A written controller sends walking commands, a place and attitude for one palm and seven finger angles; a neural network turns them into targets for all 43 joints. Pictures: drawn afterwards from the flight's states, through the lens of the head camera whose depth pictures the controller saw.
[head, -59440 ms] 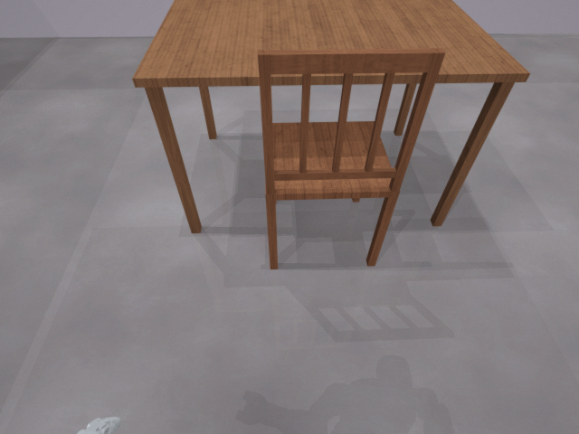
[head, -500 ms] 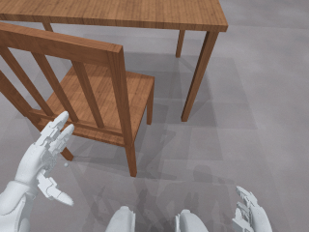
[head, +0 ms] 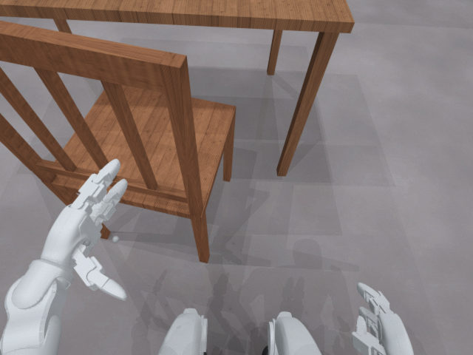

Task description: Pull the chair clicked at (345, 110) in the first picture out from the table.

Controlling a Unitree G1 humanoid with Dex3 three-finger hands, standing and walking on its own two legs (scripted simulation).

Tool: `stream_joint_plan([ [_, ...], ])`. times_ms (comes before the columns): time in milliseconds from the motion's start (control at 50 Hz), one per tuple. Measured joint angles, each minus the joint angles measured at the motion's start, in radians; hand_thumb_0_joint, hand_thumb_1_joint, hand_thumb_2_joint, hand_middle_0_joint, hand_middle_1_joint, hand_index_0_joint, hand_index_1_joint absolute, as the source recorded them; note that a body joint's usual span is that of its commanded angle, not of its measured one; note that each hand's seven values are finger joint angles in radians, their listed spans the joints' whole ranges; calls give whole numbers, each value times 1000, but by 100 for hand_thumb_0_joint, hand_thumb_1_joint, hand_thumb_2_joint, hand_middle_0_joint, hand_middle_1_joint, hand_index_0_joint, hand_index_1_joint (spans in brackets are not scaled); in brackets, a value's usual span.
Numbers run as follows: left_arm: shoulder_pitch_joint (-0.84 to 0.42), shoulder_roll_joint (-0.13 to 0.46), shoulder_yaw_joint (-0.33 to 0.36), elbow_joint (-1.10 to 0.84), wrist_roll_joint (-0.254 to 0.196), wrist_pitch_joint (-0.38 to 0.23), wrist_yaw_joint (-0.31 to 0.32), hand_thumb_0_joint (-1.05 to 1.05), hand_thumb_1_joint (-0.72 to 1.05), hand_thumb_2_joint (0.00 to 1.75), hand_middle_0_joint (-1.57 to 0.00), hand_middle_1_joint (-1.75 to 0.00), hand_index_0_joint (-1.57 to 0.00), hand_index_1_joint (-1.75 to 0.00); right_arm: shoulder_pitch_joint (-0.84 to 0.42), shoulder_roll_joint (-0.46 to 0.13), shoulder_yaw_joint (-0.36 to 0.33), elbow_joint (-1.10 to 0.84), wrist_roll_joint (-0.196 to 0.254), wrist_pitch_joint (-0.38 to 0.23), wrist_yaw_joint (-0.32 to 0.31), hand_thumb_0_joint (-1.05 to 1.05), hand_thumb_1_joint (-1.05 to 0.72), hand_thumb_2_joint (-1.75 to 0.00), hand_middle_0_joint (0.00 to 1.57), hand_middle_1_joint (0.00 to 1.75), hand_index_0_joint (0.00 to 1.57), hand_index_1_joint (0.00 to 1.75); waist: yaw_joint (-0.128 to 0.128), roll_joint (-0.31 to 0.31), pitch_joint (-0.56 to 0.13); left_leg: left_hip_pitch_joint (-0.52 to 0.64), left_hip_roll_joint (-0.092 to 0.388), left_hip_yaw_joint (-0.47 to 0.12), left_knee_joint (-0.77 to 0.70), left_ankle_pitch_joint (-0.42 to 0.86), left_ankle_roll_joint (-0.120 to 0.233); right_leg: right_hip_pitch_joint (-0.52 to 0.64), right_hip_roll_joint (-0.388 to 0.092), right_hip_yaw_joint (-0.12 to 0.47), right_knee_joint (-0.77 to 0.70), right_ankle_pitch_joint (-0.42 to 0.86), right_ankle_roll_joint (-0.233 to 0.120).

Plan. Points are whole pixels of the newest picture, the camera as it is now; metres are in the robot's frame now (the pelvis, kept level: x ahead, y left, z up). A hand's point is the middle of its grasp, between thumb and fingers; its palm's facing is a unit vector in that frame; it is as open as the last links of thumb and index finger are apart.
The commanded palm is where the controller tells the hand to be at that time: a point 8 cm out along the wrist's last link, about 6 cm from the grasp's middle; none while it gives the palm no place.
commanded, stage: aim the fingers beside a spindle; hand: left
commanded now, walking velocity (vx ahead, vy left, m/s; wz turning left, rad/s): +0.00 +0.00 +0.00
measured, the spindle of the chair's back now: (84, 134) +0.50 +0.31 +0.02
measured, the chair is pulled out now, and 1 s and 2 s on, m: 0.15 0.15 0.15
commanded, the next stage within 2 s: none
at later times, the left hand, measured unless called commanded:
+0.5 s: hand (112, 218) +0.33 +0.21 +0.02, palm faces -0.21 -0.98 -0.06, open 16.9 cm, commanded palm +0.32 +0.27 +0.02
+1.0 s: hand (114, 222) +0.32 +0.21 +0.02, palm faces -0.26 -0.96 -0.04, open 16.9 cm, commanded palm +0.32 +0.27 +0.02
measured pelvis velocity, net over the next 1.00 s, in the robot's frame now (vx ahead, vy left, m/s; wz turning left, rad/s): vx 0.00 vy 0.00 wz -0.01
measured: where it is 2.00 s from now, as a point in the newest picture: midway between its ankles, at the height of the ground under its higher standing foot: outside the picture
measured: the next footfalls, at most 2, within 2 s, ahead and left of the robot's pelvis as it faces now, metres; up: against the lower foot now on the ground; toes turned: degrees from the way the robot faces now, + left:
none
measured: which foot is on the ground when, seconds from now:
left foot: down 0.00-1.00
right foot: down 0.00-1.00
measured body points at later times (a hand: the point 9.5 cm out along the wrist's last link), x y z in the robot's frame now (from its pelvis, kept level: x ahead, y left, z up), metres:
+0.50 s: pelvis +0.00 -0.01 -0.01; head +0.11 +0.01 +0.42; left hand +0.33 +0.27 +0.02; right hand +0.15 -0.28 -0.10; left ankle +0.03 +0.11 -0.63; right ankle +0.03 -0.14 -0.63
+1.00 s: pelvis +0.00 +0.00 -0.02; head +0.11 +0.03 +0.42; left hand +0.33 +0.26 +0.02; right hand +0.15 -0.26 -0.10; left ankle +0.03 +0.11 -0.63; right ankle +0.03 -0.14 -0.63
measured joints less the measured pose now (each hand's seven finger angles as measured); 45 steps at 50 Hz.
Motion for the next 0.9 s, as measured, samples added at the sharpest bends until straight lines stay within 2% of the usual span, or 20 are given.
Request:
stream_joint_plan([
  [120,-20,12,31,27,-2,-13,19,-1,-50,30,-7,-9,-6,-8,4,1,-2,-4,0,18,3,1,-90,-90,20,30,20,30,1,1,-6,-13,1,-3,6,-2,-5,-15,1,-2,10,-5,-4],
  [340,-104,34,46,119,-7,-25,-29,-1,-50,30,-7,-9,-6,-8,-7,-16,-5,18,2,25,-14,1,-90,-90,20,30,20,30,-2,-2,1,-63,6,-16,43,-10,-14,-62,7,-14,47,-15,-14],
  [540,-186,85,112,217,-16,-13,-60,-1,-50,30,-7,-9,-6,-8,-6,-18,-2,19,6,41,-12,1,-90,-90,20,30,20,30,-19,-4,-2,-99,16,-16,64,-17,-17,-101,16,-12,66,-17,-18],
  [680,-130,64,93,158,-36,-18,-79,-1,-50,30,-6,-8,-6,-8,7,-21,-8,16,8,43,-2,1,-90,-90,20,30,20,30,-12,4,-9,-95,14,-9,59,-18,-10,-97,15,-5,58,-15,-10],
  [900,-177,62,88,192,-16,-27,-52,-1,-50,30,-6,-8,-6,-8,-13,-16,0,15,6,44,-9,1,-90,-90,20,30,20,30,-8,-7,-2,-115,6,-13,78,-19,-3,-110,7,-8,71,-16,-4],
])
